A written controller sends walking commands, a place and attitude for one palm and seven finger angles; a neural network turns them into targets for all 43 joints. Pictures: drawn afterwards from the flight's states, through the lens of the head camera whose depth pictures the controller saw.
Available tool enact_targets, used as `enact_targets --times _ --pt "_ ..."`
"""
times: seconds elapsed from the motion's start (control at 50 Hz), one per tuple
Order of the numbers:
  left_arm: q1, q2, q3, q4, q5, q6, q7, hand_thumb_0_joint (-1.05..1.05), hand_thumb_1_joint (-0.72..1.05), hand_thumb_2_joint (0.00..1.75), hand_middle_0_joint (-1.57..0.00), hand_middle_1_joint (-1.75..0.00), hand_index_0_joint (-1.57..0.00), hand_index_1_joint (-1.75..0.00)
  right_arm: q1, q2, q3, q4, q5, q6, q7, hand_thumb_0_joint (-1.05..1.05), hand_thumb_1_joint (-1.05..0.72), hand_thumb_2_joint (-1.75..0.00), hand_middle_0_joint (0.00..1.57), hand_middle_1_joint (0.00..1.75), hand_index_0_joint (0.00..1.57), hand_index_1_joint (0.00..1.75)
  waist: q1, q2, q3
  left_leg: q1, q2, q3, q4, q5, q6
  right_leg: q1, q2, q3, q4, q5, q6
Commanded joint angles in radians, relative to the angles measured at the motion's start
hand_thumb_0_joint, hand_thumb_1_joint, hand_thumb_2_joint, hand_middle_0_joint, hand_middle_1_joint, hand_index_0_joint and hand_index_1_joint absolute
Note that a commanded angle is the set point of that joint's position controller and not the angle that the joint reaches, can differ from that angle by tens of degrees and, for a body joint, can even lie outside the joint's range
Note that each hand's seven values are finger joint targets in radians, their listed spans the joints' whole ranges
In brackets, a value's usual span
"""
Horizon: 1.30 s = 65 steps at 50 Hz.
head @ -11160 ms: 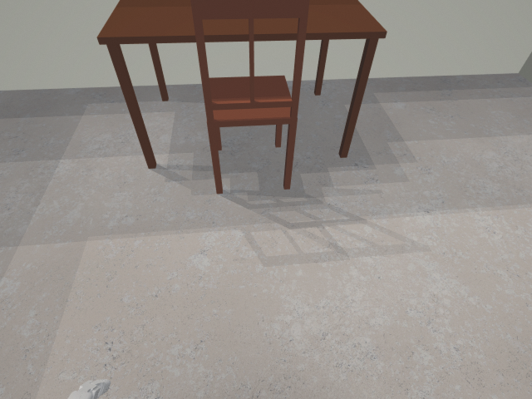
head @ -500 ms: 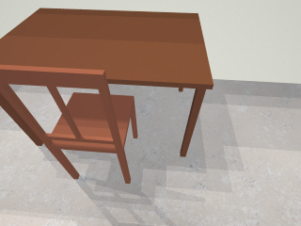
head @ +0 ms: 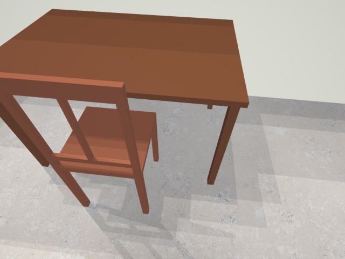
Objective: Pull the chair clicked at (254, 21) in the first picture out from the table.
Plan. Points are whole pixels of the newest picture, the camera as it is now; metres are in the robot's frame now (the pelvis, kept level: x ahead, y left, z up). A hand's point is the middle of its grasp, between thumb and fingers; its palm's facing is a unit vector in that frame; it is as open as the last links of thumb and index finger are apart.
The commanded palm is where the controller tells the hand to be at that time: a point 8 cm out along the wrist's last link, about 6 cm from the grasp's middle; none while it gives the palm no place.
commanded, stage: come to a stop and stand still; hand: left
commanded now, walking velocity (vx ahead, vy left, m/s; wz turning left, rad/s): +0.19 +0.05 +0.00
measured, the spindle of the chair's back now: (78, 132) +0.50 +0.37 -0.08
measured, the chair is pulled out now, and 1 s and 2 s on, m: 0.00 0.00 0.00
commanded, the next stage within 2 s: look again from close up in 1.14 s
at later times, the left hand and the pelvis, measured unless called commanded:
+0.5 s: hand out of the picture +0.10 +0.19 -0.17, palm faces +0.08 -0.97 -0.25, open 7.3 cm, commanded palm none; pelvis +0.05 +0.00 +0.00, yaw +2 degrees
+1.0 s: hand out of the picture +0.00 +0.15 -0.17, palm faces +0.07 -0.98 -0.16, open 7.4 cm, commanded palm none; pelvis +0.03 -0.01 +0.01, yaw +2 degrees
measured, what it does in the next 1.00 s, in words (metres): steps on the spot: left foot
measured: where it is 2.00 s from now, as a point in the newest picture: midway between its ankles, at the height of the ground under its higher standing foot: outside the picture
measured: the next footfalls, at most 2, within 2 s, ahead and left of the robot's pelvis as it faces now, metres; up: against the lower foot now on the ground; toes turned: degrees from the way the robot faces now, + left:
left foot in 0.58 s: +0.10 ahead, +0.14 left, +0.00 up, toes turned +6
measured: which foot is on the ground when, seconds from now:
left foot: down 0.00-0.34, up 0.36-0.56, down 0.58-1.00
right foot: down 0.00-1.00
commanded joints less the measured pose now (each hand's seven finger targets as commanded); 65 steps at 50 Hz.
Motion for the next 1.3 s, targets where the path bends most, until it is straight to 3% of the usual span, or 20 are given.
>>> enact_targets --times 0.0,0.06,0.1,0.12,0.18,0.26,0.3,0.34,0.52,0.56,0.58,0.68,0.74,0.78,0.82,0.98,1.2,1.22,1.24,1.28 --pt "0.102 0.145 0.047 -0.031 0.005 -0.01 0.009 0.0 0.9 0.9 -0.2 -0.3 -0.2 -0.3 0.068 -0.056 -0.01 -0.044 -0.008 -0.017 0.003 0.0 -0.9 -0.9 0.2 0.3 0.2 0.3 0.008 -0.129 0.137 -0.176 -0.019 0.062 0.054 -0.031 0.05 -0.035 -0.194 0.27 -0.269 -0.282 -0.112" --pt "0.051 0.117 0.044 -0.052 0.007 -0.014 0.003 0.0 0.9 0.9 -0.2 -0.3 -0.2 -0.3 0.148 -0.059 -0.008 -0.022 -0.008 -0.032 0.005 0.0 -0.9 -0.9 0.2 0.3 0.2 0.3 -0.034 -0.006 0.138 -0.053 0.002 0.016 -0.069 0.036 0.066 -0.127 -0.119 0.145 -0.123 -0.182 -0.089" --pt "0.002 0.044 0.03 -0.08 0.009 -0.022 -0.002 0.0 0.9 0.9 -0.2 -0.3 -0.2 -0.3 0.267 -0.138 -0.024 0.022 -0.013 -0.049 -0.009 0.0 -0.9 -0.9 0.2 0.3 0.2 0.3 -0.07 0.267 0.098 0.083 0.19 -0.23 -0.194 0.338 0.151 -0.248 0.016 -0.048 0.201 -0.103 -0.029" --pt "-0.045 0.043 0.025 -0.098 0.01 -0.028 0.004 0.0 0.9 0.9 -0.2 -0.3 -0.2 -0.3 0.287 -0.137 -0.024 0.031 -0.013 -0.051 -0.021 0.0 -0.9 -0.9 0.2 0.3 0.2 0.3 -0.077 0.311 0.122 0.162 0.251 -0.299 -0.206 0.648 0.208 -0.369 0.025 -0.025 0.307 -0.237 -0.017" --pt "-0.056 0.03 0.025 -0.089 -0.004 -0.031 0.007 0.0 0.9 0.9 -0.2 -0.3 -0.2 -0.3 0.212 -0.119 -0.008 0.009 -0.015 -0.054 -0.038 0.0 -0.9 -0.9 0.2 0.3 0.2 0.3 -0.046 0.183 0.097 0.183 0.241 -0.193 -0.115 1.121 0.212 -0.322 -0.043 0.035 0.268 -0.24 -0.017" --pt "0.146 0.101 0.042 -0.024 -0.007 -0.032 0.013 0.0 0.9 0.9 -0.2 -0.3 -0.2 -0.3 0.107 -0.133 -0.023 -0.04 0.019 -0.045 -0.042 0.0 -0.9 -0.9 0.2 0.3 0.2 0.3 0.05 0.024 -0.066 -0.005 0.09 -0.034 0.039 0.817 0.064 0.163 -0.079 0.059 -0.068 0.492 -0.003" --pt "0.183 0.169 0.047 0.001 -0.008 -0.03 0.027 0.0 0.9 0.9 -0.2 -0.3 -0.2 -0.3 0.126 -0.075 -0.03 -0.045 0.031 -0.038 -0.036 0.0 -0.9 -0.9 0.2 0.3 0.2 0.3 0.036 -0.125 -0.14 -0.163 -0.021 0.006 0.146 0.13 0.019 0.301 -0.319 0.232 0.016 1.136 -0.144" --pt "0.133 0.157 0.044 -0.017 0.002 -0.02 0.04 0.0 0.9 0.9 -0.2 -0.3 -0.2 -0.3 0.078 -0.035 -0.037 -0.048 0.028 -0.011 -0.039 0.0 -0.9 -0.9 0.2 0.3 0.2 0.3 0.039 -0.26 -0.081 -0.212 -0.022 0.007 0.289 -0.233 0.006 0.252 -0.354 0.23 -0.034 1.276 -0.211" --pt "-0.043 0.151 0.054 -0.116 0.003 0.019 0.038 0.0 0.9 0.9 -0.2 -0.3 -0.2 -0.3 0.111 -0.022 -0.049 -0.047 0.01 0.015 -0.009 0.0 -0.9 -0.9 0.2 0.3 0.2 0.3 -0.045 -0.117 -0.021 0.051 -0.016 0.075 -0.07 0.237 -0.003 -0.09 -0.193 0.089 -0.016 0.451 -0.083" --pt "-0.025 0.072 0.042 -0.143 -0.005 0.034 0.034 0.0 0.9 0.9 -0.2 -0.3 -0.2 -0.3 0.071 -0.127 -0.058 -0.084 -0.006 0.001 -0.013 0.0 -0.9 -0.9 0.2 0.3 0.2 0.3 -0.019 0.194 0.014 -0.032 0.232 -0.2 -0.198 0.52 0.123 -0.152 -0.042 0.009 0.12 -0.054 0.01" --pt "-0.026 0.068 0.038 -0.145 -0.003 0.037 0.037 0.0 0.9 0.9 -0.2 -0.3 -0.2 -0.3 0.024 -0.151 -0.058 -0.107 -0.013 0.003 -0.013 0.0 -0.9 -0.9 0.2 0.3 0.2 0.3 -0.017 0.193 0.024 -0.118 0.29 -0.247 -0.259 0.468 0.195 -0.112 -0.017 0.028 0.245 -0.231 0.01" --pt "0.024 0.04 0.021 -0.104 0.009 0.039 0.02 0.0 0.9 0.9 -0.2 -0.3 -0.2 -0.3 -0.118 -0.136 -0.042 -0.155 -0.01 -0.003 -0.016 0.0 -0.9 -0.9 0.2 0.3 0.2 0.3 0.026 0.179 0.04 -0.181 0.201 -0.141 -0.285 0.201 0.182 -0.064 -0.05 0.065 0.203 -0.112 0.015" --pt "0.085 0.054 0.012 -0.071 0.008 0.01 0.019 0.0 0.9 0.9 -0.2 -0.3 -0.2 -0.3 -0.095 -0.138 -0.048 -0.151 0.002 -0.001 -0.012 0.0 -0.9 -0.9 0.2 0.3 0.2 0.3 0.032 0.039 -0.027 -0.096 0.126 -0.073 -0.145 0.195 0.119 0.024 -0.051 0.076 -0.124 0.073 0.029" --pt "0.041 0.121 0.009 -0.079 0.01 -0.009 0.021 0.0 0.9 0.9 -0.2 -0.3 -0.2 -0.3 -0.069 -0.093 -0.042 -0.153 0.012 0.003 -0.005 0.0 -0.9 -0.9 0.2 0.3 0.2 0.3 -0.017 -0.133 -0.016 -0.072 0.027 0.016 -0.068 0.127 0.041 -0.035 -0.183 0.249 -0.211 0.183 -0.021" --pt "0.003 0.127 0.008 -0.084 0.006 -0.017 0.02 0.0 0.9 0.9 -0.2 -0.3 -0.2 -0.3 -0.058 -0.085 -0.04 -0.133 0.005 0.013 -0.002 0.0 -0.9 -0.9 0.2 0.3 0.2 0.3 -0.037 -0.22 -0.012 -0.023 0.011 0.025 -0.063 0.121 0.022 -0.085 -0.177 0.244 -0.221 0.215 -0.047" --pt "0.057 0.092 -0.005 -0.043 -0.002 -0.015 0.019 0.0 0.9 0.9 -0.2 -0.3 -0.2 -0.3 -0.046 -0.09 -0.02 -0.066 0.006 0.002 -0.002 0.0 -0.9 -0.9 0.2 0.3 0.2 0.3 -0.016 -0.031 0.073 -0.009 0.05 -0.003 -0.143 0.2 0.027 -0.102 -0.107 0.174 -0.264 0.048 -0.014" --pt "0.089 0.072 -0.006 -0.006 -0.008 -0.019 0.02 0.0 0.9 0.9 -0.2 -0.3 -0.2 -0.3 0.024 -0.076 -0.008 -0.014 0.003 -0.013 -0.011 0.0 -0.9 -0.9 0.2 0.3 0.2 0.3 -0.003 0.011 0.041 -0.027 0.062 -0.012 -0.173 0.239 0.024 -0.007 -0.093 0.13 -0.243 0.111 -0.021" --pt "0.049 0.276 -0.009 -0.091 0.011 -0.033 0.027 0.0 0.9 0.9 -0.2 -0.3 -0.2 -0.3 -0.083 -0.207 -0.041 -0.142 -0.006 0.005 0.005 0.0 -0.9 -0.9 0.2 0.3 0.2 0.3 -0.036 0.066 0.193 -0.061 0.01 -0.05 -0.111 0.146 0.026 -0.142 -0.08 0.147 -0.259 0.029 -0.016" --pt "0.024 0.208 0.02 -0.097 0.006 -0.037 0.03 0.0 0.9 0.9 -0.2 -0.3 -0.2 -0.3 -0.059 -0.189 -0.06 -0.161 -0.01 -0.014 -0.007 0.0 -0.9 -0.9 0.2 0.3 0.2 0.3 -0.025 0.133 0.046 -0.068 0.043 -0.031 -0.032 0.142 0.031 -0.114 -0.136 0.183 -0.203 -0.016 -0.03" --pt "0.029 0.172 0.009 -0.094 0.005 -0.04 0.033 0.0 0.9 0.9 -0.2 -0.3 -0.2 -0.3 -0.013 -0.127 -0.052 -0.137 -0.007 -0.013 -0.011 0.0 -0.9 -0.9 0.2 0.3 0.2 0.3 -0.033 0.029 -0.032 -0.077 0.027 -0.019 0.024 0.157 0.029 -0.075 -0.158 0.208 -0.23 0.019 -0.046"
